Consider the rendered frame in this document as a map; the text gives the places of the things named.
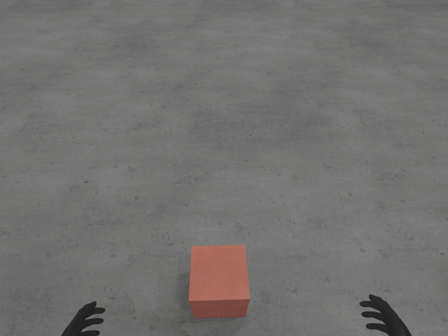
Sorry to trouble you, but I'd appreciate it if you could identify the left robot hand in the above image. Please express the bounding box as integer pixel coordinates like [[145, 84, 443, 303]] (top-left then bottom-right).
[[62, 301, 105, 336]]

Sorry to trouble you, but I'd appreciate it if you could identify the carton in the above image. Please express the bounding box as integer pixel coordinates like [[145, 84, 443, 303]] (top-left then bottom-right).
[[189, 245, 250, 319]]

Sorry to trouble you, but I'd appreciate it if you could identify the right robot hand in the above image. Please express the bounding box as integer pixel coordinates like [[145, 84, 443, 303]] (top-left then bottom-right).
[[360, 295, 412, 336]]

